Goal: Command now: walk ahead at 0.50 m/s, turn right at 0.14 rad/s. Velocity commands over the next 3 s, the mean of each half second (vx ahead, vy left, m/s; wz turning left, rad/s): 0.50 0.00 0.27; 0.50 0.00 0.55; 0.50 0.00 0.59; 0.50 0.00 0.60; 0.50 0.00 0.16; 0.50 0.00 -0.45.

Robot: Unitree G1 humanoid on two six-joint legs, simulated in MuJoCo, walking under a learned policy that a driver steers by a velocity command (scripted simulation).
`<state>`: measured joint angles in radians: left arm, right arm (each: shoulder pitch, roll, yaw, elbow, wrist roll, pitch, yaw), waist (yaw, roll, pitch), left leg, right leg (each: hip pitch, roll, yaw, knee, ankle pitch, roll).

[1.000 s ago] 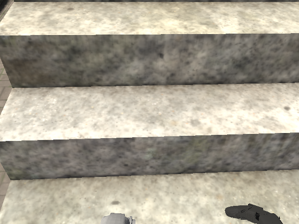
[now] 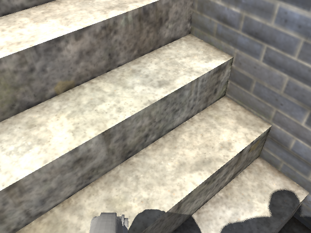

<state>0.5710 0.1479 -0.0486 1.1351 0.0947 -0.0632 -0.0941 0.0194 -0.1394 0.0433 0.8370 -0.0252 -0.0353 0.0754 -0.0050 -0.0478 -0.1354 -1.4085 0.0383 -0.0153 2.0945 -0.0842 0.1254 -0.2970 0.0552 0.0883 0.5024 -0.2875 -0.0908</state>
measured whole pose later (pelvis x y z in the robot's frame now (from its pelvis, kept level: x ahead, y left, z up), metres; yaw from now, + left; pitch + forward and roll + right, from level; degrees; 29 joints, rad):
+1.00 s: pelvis +0.39 +0.04 +0.23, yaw +26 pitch +11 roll +5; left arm 0.41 0.17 -0.04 1.08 0.08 -0.07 -0.12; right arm -0.03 -0.14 0.04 0.81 -0.03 0.06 0.11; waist 0.02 -0.11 -0.24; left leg -1.08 -0.02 0.14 1.51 -0.57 0.15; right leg -0.17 -0.13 -0.28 0.14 -0.08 -0.13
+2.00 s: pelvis +0.71 +0.27 +0.60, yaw +60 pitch +5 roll -2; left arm 0.51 0.07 -0.06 1.22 0.15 -0.09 -0.06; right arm 0.04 -0.10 0.05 0.92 -0.02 0.03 0.08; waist 0.04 0.01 -0.15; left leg -1.54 0.08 -0.09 2.06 0.00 0.27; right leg -0.09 -0.06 -0.35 0.34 -0.33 -0.01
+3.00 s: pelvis +0.94 +0.70 +0.97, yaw +49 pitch +5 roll -1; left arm 0.59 0.07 -0.03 1.24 0.10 -0.04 -0.08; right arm 0.06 -0.20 0.04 0.94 -0.04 -0.05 0.07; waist 0.01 0.02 -0.18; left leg -1.34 0.03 -0.13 2.08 -0.10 0.24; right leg -0.32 0.16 0.08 0.68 -0.44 -0.11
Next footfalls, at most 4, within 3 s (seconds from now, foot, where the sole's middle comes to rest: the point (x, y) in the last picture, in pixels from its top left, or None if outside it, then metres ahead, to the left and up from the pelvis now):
0.08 left None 0.16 0.12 -0.58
0.56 right None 0.38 -0.07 -0.58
0.98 left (106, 226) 0.43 0.18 -0.38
1.52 right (114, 99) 0.78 0.16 -0.18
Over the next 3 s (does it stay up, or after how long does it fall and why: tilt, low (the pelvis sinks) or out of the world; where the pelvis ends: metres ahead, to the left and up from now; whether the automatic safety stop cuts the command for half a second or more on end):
stays up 0.94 0.70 0.97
